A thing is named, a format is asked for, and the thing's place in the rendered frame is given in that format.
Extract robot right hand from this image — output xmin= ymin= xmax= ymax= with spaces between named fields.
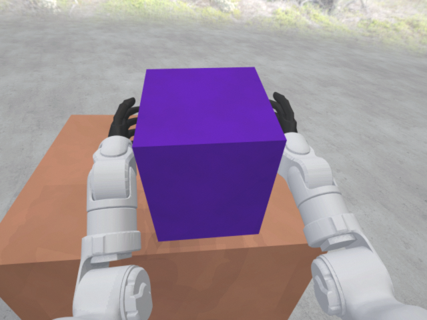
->
xmin=269 ymin=92 xmax=298 ymax=134

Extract robot left forearm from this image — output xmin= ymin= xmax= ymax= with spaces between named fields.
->
xmin=73 ymin=135 xmax=141 ymax=306

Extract pedestal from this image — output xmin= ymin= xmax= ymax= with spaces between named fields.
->
xmin=0 ymin=115 xmax=328 ymax=320

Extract robot left hand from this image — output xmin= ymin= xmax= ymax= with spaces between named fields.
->
xmin=108 ymin=97 xmax=139 ymax=144

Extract robot left upper arm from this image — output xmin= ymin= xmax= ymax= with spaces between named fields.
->
xmin=53 ymin=265 xmax=153 ymax=320

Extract robot right upper arm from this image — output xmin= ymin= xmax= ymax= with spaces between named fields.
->
xmin=311 ymin=246 xmax=427 ymax=320

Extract carton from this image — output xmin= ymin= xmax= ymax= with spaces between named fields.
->
xmin=132 ymin=67 xmax=287 ymax=241

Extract robot right forearm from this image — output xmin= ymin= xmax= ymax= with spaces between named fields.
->
xmin=277 ymin=132 xmax=395 ymax=296

